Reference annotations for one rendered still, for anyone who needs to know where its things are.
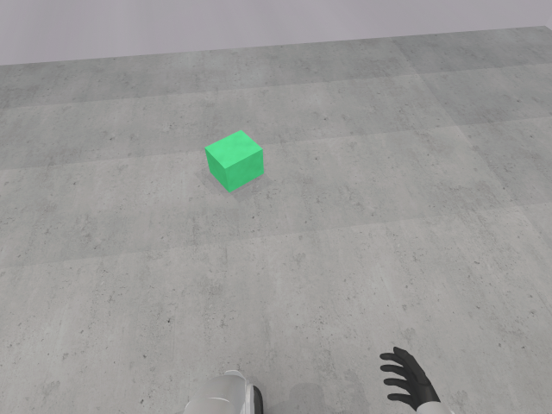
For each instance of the robot right hand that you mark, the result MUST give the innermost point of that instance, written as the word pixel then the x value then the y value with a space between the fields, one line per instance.
pixel 416 384

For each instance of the left robot thigh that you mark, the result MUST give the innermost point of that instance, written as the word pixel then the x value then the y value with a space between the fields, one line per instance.
pixel 225 394

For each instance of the carton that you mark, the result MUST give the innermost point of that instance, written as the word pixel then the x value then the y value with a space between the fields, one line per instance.
pixel 235 160

